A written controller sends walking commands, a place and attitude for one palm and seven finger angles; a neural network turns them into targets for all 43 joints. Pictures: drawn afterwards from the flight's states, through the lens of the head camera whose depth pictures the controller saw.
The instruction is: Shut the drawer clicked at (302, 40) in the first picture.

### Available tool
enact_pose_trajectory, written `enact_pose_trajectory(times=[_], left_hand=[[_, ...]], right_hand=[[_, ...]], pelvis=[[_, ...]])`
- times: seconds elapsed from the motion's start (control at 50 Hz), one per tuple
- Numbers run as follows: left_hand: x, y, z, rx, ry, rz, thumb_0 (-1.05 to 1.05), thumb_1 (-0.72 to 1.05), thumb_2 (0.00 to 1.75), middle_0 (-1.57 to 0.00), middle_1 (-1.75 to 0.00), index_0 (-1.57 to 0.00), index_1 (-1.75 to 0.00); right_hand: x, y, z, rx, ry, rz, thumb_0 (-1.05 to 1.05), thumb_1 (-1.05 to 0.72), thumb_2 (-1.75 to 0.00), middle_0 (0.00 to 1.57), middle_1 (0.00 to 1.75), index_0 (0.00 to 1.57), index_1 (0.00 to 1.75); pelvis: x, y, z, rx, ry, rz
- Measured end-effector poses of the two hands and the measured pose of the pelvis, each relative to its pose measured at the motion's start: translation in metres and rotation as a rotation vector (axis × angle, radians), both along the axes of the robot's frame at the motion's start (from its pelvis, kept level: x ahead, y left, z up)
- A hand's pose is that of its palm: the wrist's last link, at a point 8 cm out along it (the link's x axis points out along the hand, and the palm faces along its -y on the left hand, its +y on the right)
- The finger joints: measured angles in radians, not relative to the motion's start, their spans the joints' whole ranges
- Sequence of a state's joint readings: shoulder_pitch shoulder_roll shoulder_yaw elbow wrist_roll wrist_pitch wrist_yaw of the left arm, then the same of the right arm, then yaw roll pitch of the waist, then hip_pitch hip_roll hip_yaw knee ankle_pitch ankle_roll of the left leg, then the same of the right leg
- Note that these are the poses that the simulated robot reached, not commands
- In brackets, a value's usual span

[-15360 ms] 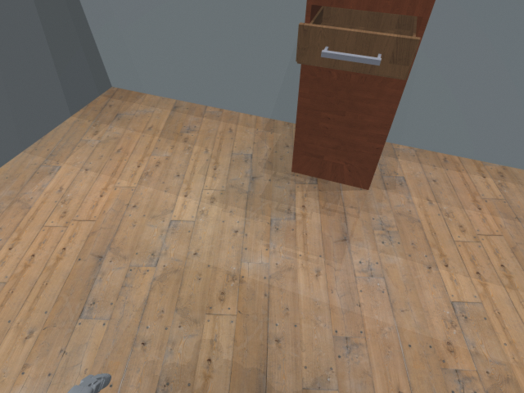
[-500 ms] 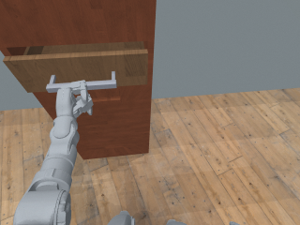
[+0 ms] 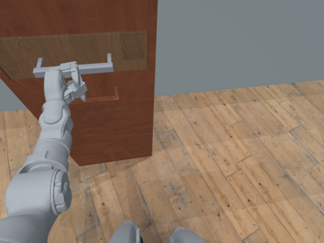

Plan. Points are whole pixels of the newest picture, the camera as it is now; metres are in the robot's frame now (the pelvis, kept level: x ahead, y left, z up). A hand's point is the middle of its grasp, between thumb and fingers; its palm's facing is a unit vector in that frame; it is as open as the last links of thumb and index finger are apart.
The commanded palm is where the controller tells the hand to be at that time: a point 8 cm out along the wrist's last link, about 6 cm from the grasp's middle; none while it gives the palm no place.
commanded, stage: push the drawer shut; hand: left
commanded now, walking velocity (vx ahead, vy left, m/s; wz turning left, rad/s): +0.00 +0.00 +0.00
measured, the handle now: (75, 64) +0.56 +0.20 +0.09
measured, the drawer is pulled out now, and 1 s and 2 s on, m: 0.00 0.00 0.00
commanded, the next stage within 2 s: pull the fist back off the drawer in 0.34 s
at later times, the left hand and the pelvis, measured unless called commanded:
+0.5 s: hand (79, 84) +0.49 +0.18 +0.08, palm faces +0.12 -0.99 -0.04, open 2.7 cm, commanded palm +0.51 +0.22 +0.09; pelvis -0.02 +0.00 -0.01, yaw +1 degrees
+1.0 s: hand (83, 84) +0.49 +0.17 +0.09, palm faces +0.13 -0.99 +0.00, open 3.0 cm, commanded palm +0.45 +0.21 +0.09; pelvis +0.00 +0.01 +0.00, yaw +0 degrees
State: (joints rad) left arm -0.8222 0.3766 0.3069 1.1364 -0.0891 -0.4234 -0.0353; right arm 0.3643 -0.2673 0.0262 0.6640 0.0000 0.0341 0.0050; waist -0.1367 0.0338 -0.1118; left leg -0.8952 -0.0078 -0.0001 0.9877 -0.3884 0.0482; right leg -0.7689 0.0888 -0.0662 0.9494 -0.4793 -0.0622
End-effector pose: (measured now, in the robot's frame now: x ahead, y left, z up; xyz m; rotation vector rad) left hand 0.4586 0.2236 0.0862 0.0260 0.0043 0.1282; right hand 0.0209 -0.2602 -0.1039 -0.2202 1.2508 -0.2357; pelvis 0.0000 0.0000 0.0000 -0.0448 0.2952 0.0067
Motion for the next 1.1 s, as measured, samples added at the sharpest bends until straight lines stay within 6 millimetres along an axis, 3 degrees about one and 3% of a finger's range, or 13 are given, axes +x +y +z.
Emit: enact_pose_trajectory(times=[0.26, 0.68, 0.9, 1.1], left_hand=[[0.004, 0.009, -0.004, -0.001, 0.009, 0.003, -0.07, 0.7, 0.99, -1.4, -1.6, -1.4, -1.6], [0.006, 0.012, -0.003, 0.005, 0.017, -0.001, -0.07, 0.66, 1.0, -1.4, -1.6, -1.4, -1.6], [0.003, 0.009, -0.004, -0.001, -0.001, 0.003, -0.05, 0.71, 0.96, -1.4, -1.6, -1.4, -1.6], [-0.004, -0.006, 0.003, -0.02, -0.026, -0.004, 0.01, 0.86, 0.91, -1.4, -1.6, -1.4, -1.6]], right_hand=[[-0.027, 0.0, -0.001, -0.014, 0.065, -0.002, 0.0, -0.9, -0.9, 0.2, 0.3, 0.2, 0.3], [-0.044, 0.001, 0.003, -0.048, 0.046, 0.015, 0.0, -0.9, -0.9, 0.2, 0.3, 0.2, 0.3], [-0.036, 0.009, 0.003, -0.018, 0.05, 0.01, 0.0, -0.9, -0.9, 0.2, 0.3, 0.2, 0.3], [-0.003, 0.017, 0.007, 0.034, -0.009, -0.018, 0.0, -0.9, -0.9, 0.2, 0.3, 0.2, 0.3]], pelvis=[[-0.008, 0.0, -0.005, -0.015, 0.022, 0.013], [-0.021, 0.005, -0.008, -0.026, 0.034, 0.017], [-0.014, 0.01, -0.005, -0.024, 0.027, 0.01], [0.008, 0.012, 0.005, -0.004, -0.007, -0.023]])
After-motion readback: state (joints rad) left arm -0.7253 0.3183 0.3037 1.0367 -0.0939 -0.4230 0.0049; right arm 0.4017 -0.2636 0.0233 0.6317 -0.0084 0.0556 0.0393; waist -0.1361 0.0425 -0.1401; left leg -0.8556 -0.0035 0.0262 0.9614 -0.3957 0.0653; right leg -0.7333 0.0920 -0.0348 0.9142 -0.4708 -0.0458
